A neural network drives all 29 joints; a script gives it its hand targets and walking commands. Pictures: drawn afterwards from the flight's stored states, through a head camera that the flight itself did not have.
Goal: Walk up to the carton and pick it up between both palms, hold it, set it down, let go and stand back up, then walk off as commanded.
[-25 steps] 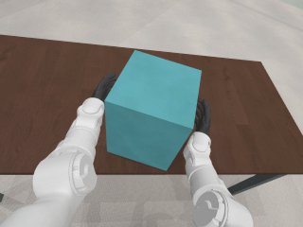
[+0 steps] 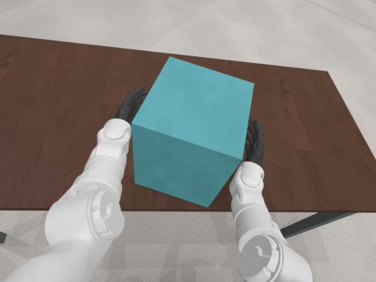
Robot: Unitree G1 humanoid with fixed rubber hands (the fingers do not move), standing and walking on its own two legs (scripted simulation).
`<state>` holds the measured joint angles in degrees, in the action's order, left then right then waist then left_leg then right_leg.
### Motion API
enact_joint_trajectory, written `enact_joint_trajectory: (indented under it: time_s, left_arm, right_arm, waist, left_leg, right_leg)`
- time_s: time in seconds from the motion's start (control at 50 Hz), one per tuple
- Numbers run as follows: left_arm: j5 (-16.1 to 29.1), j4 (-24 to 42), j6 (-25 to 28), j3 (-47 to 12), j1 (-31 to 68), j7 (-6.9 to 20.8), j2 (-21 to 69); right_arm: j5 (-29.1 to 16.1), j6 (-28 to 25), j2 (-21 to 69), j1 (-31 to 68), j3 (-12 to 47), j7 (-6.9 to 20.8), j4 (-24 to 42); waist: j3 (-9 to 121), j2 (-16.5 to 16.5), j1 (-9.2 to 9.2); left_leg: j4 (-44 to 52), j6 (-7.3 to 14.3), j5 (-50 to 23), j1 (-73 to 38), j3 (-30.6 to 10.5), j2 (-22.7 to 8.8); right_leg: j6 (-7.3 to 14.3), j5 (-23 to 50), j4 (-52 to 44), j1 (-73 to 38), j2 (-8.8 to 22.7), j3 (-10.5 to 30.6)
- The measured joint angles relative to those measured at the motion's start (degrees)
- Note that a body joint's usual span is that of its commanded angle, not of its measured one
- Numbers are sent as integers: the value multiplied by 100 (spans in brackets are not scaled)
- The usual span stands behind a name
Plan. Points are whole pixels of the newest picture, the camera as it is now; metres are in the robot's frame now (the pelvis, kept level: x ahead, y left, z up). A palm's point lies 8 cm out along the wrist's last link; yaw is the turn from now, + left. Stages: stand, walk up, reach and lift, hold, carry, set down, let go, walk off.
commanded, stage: set down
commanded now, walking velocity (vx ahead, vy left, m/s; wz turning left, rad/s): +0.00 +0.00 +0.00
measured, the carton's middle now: (190, 137) +0.44 -0.04 +0.00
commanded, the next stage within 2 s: none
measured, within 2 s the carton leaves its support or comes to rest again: neither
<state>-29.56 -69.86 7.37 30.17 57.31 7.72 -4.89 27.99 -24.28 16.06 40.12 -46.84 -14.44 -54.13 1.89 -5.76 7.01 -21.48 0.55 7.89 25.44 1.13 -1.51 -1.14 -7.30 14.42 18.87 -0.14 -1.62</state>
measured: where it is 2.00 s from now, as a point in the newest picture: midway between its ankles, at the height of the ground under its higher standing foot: outside the picture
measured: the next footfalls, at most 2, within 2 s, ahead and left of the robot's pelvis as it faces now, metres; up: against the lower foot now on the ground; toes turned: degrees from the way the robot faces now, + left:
none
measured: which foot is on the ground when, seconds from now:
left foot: down 0.00-1.00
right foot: down 0.00-1.00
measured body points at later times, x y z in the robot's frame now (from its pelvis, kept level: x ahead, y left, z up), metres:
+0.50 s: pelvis -0.01 +0.01 +0.00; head +0.09 +0.06 +0.43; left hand +0.47 +0.10 +0.04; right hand +0.37 -0.17 +0.03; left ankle +0.02 +0.11 -0.75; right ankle -0.02 -0.13 -0.75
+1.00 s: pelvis +0.00 +0.02 -0.03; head +0.09 +0.07 +0.41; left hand +0.50 +0.10 +0.02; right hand +0.39 -0.18 +0.01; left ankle +0.02 +0.11 -0.75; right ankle -0.02 -0.13 -0.75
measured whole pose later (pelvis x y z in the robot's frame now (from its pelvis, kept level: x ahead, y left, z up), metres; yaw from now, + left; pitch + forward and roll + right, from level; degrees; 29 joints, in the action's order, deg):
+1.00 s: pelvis +0.00 +0.02 -0.03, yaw -3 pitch +23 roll -4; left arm 2.9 -90.8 14.4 1.1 65.0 1.0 -14.7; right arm -3.8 -20.3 3.8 50.1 -15.1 -17.5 -76.7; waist 13.2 -0.3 12.3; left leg -39.6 1.3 15.7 46.9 1.6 -3.6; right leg -2.1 -13.6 30.7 39.9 -1.6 -0.8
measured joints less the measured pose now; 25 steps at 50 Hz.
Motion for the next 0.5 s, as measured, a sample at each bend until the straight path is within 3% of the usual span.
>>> enact_joint_trajectory:
  time_s: [0.5]
  left_arm:
    - [-274, 146, 108, 307, 65, 38, 116]
  right_arm:
    - [257, -84, 10, 122, -263, 115, 110]
  waist:
    - [-81, 40, 29]
  left_leg:
    - [-195, 50, 27, 228, -25, 26]
  right_leg:
    - [-34, -41, 198, 214, 29, -33]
